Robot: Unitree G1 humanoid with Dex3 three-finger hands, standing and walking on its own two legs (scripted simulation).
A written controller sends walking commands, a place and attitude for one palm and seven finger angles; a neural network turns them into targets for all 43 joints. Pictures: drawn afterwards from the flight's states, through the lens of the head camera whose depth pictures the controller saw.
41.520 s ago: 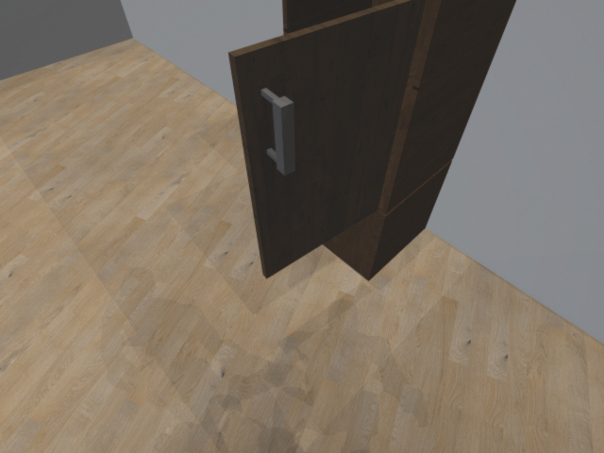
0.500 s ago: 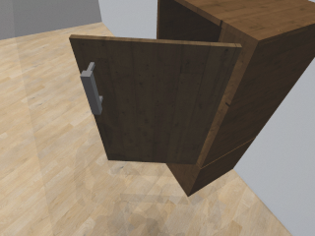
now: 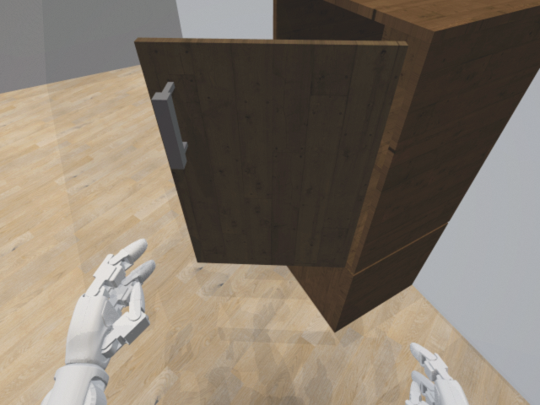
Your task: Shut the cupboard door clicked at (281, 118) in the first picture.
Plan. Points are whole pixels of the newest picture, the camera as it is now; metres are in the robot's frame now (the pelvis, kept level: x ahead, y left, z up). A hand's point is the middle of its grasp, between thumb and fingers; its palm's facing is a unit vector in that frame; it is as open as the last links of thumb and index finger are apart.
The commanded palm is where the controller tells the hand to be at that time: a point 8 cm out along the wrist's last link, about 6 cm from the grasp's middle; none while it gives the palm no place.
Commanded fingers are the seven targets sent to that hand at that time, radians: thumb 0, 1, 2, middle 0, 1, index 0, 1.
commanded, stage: raise the hand and make a fist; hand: left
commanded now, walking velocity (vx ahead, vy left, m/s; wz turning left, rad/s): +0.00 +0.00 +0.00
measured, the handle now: (174, 126) +0.53 +0.18 +0.17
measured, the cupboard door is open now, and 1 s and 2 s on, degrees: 58 58 58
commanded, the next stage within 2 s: bring the fist close to the handle in 1.64 s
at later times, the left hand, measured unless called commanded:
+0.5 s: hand (137, 331) +0.21 +0.18 +0.06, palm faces -0.05 -1.00 -0.03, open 4.4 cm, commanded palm +0.18 +0.24 +0.08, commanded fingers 0.00 0.90 0.90 -0.92 -1.08 -0.92 -1.08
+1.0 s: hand (102, 251) +0.28 +0.22 +0.15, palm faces +0.03 -1.00 -0.07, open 3.1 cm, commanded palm +0.25 +0.26 +0.14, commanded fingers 0.00 0.90 0.90 -1.30 -1.50 -1.30 -1.50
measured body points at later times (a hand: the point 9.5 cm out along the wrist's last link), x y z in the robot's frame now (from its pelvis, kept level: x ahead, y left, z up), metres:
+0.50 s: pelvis +0.00 -0.01 -0.01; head +0.01 -0.01 +0.44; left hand +0.21 +0.23 +0.07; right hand +0.18 -0.22 -0.07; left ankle +0.06 +0.09 -0.69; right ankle +0.06 -0.11 -0.69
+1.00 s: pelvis +0.07 +0.02 +0.02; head +0.08 +0.01 +0.47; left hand +0.27 +0.27 +0.15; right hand +0.27 -0.19 -0.03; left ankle +0.06 +0.09 -0.69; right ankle +0.06 -0.11 -0.69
